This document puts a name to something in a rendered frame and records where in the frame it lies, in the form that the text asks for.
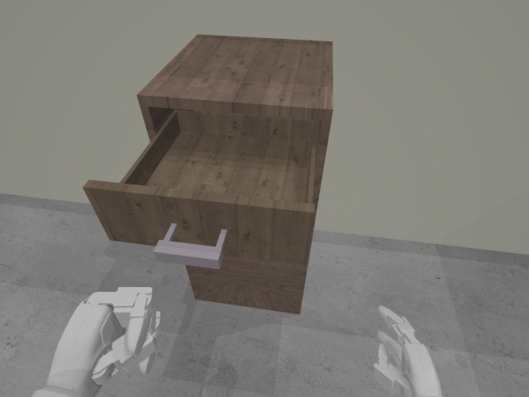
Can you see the cabinet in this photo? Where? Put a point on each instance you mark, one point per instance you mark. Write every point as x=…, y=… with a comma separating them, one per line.
x=252, y=76

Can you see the drawer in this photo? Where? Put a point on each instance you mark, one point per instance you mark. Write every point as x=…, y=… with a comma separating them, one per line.
x=206, y=171

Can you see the left robot hand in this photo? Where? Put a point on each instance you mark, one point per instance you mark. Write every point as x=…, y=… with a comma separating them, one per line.
x=125, y=320

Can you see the right robot hand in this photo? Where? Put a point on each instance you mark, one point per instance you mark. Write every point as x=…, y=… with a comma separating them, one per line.
x=412, y=372

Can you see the handle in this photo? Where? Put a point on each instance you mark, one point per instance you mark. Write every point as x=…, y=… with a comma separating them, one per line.
x=189, y=254

